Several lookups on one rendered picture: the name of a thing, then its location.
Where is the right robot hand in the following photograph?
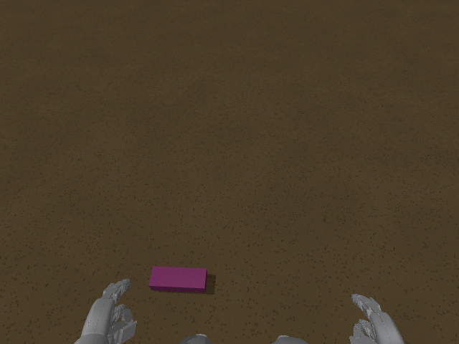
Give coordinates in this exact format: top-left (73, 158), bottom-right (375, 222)
top-left (349, 294), bottom-right (404, 344)

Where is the left robot hand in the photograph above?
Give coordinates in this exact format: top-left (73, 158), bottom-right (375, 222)
top-left (81, 279), bottom-right (137, 344)

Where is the carton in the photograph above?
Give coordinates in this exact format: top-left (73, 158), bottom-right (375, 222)
top-left (149, 266), bottom-right (207, 292)

